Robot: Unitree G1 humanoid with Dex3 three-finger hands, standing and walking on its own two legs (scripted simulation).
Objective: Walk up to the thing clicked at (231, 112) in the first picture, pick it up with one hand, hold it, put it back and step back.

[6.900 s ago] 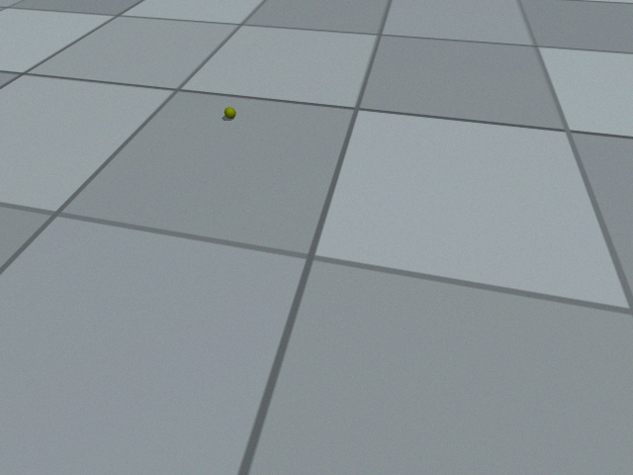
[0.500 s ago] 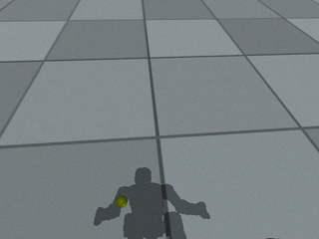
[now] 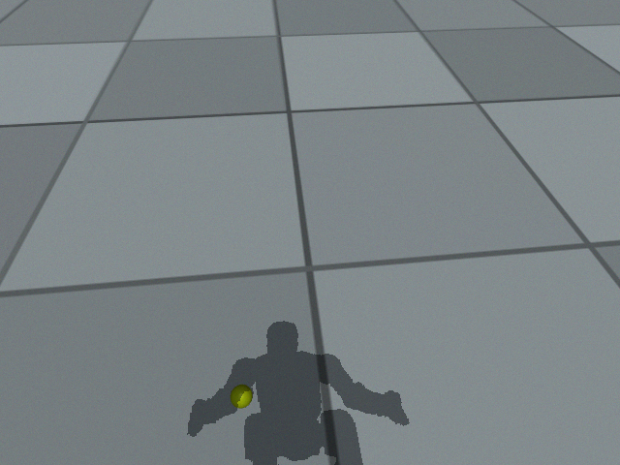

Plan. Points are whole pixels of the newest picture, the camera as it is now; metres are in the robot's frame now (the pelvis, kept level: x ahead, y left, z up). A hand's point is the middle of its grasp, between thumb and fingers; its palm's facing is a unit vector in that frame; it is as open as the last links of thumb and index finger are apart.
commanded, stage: walk up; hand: left
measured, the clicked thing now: (241, 396) +0.47 +0.22 -0.75
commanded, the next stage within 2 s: stand in 0.58 s
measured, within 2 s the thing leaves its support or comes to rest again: neither
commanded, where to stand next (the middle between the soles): +0.09 -0.01 m, yaw -3 degrees
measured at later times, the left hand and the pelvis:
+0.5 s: hand out of the picture +0.09 +0.25 -0.16, palm faces +0.03 -0.95 -0.32, open 7.4 cm; pelvis +0.01 -0.01 +0.00, yaw +1 degrees
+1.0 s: hand out of the picture +0.09 +0.24 -0.15, palm faces +0.00 -0.94 -0.33, open 7.4 cm; pelvis +0.01 -0.01 +0.00, yaw +0 degrees
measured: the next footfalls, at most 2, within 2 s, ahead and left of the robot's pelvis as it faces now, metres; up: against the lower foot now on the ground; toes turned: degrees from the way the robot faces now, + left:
none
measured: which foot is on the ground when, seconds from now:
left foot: down 0.00-1.00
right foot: down 0.00-1.00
